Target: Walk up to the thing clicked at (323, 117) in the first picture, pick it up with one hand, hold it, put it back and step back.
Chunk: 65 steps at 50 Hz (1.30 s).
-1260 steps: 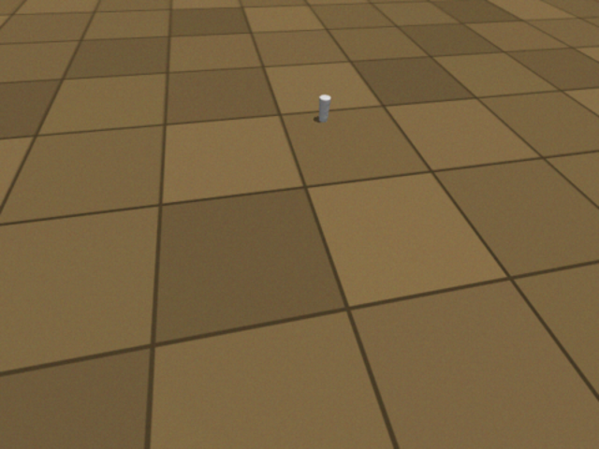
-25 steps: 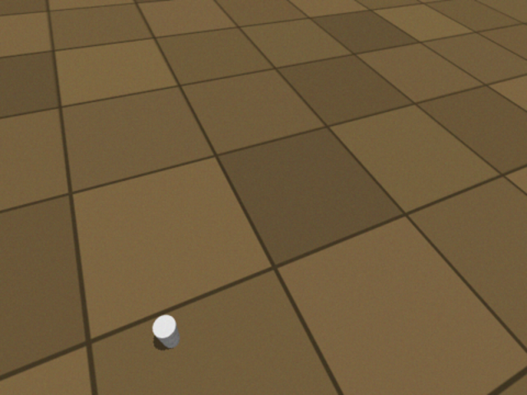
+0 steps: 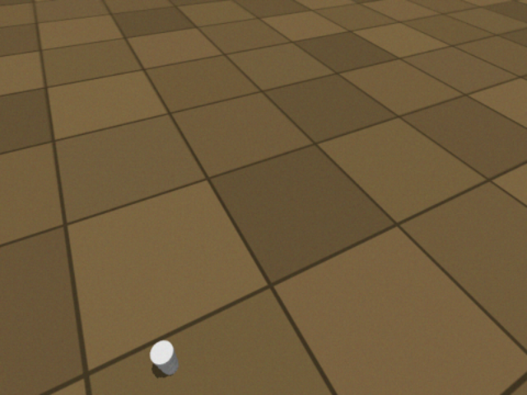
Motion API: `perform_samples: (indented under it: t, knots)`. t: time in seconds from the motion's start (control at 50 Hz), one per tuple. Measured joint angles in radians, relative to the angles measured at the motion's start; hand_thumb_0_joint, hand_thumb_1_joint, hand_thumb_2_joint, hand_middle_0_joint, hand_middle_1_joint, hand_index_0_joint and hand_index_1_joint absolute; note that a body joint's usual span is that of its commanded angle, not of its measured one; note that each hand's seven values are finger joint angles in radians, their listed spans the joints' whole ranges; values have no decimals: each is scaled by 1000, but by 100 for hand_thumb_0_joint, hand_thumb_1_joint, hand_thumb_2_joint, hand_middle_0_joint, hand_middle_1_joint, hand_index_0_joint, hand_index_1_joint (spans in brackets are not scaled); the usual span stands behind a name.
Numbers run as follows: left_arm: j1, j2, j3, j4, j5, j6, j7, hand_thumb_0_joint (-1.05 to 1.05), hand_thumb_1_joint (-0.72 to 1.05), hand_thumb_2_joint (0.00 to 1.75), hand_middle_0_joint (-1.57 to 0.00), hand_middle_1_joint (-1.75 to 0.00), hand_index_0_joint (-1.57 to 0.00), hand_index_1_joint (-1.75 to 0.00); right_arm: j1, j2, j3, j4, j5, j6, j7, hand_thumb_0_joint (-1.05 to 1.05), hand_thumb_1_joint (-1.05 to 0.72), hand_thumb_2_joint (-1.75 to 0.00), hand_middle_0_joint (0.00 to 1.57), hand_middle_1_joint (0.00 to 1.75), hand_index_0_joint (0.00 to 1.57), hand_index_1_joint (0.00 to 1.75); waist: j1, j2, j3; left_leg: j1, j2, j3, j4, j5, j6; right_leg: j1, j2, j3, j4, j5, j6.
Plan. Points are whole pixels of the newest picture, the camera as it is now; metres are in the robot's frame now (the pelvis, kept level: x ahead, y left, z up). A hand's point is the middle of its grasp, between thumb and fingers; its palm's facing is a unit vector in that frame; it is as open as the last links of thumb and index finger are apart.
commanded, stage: walk up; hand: left
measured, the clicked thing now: (166, 359) +0.38 +0.30 -0.69
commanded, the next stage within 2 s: stand in 0.04 s
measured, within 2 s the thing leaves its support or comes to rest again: neither
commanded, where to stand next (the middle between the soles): +0.08 +0.01 m, yaw +3 degrees
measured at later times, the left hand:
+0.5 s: hand out of the picture +0.06 +0.25 -0.14, palm faces +0.00 -0.94 -0.35, open 7.4 cm
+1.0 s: hand out of the picture +0.04 +0.26 -0.15, palm faces +0.00 -0.94 -0.33, open 7.4 cm
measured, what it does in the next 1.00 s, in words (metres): stands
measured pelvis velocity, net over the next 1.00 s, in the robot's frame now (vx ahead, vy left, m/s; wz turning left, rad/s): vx -0.02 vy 0.01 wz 0.03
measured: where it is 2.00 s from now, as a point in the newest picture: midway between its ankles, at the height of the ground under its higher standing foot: outside the picture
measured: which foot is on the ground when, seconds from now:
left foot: down 0.00-1.00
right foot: down 0.00-1.00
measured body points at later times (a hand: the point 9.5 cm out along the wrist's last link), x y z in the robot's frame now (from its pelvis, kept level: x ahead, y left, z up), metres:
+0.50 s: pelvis -0.02 +0.00 +0.01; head -0.02 -0.01 +0.46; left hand +0.06 +0.30 -0.11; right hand +0.06 -0.30 -0.12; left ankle -0.02 +0.13 -0.74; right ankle +0.00 -0.12 -0.74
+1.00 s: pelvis -0.02 +0.01 +0.01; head +0.00 +0.01 +0.46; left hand +0.04 +0.31 -0.12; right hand +0.06 -0.29 -0.12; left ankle -0.02 +0.13 -0.74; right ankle +0.00 -0.12 -0.74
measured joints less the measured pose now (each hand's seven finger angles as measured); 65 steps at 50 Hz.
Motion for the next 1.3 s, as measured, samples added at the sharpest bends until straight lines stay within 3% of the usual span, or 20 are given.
perform_samples:
  t: [0.28,0.52,0.88,1.3]
  knots:
    - [-74,-13,-10,61,-6,-7,12,0,90,89,-20,-30,-20,-30,-34,19,19,87,7,23,3,1,-91,-90,20,30,20,30,-12,21,8,62,-3,-15,-142,93,-6,71,-6,-16,-147,89,4]
    - [-52,-11,-7,103,-2,-8,11,0,90,89,-20,-30,-20,-30,-29,29,16,123,-2,21,12,1,-91,-90,20,30,20,30,-5,17,0,57,-5,-23,-178,133,-5,74,-8,-23,-193,132,6]
    - [1,-7,-7,111,3,-5,8,0,90,89,-20,-30,-20,-30,1,26,8,132,-4,26,16,1,-91,-90,20,30,20,30,5,5,-4,20,-15,-26,-159,126,6,47,-18,-25,-192,131,16]
    - [-33,-10,-15,86,2,-8,16,0,90,89,-20,-30,-20,-30,-41,29,20,111,1,19,7,1,-91,-90,20,30,20,30,4,8,-17,51,-29,-28,-173,106,17,78,-33,-27,-200,106,28]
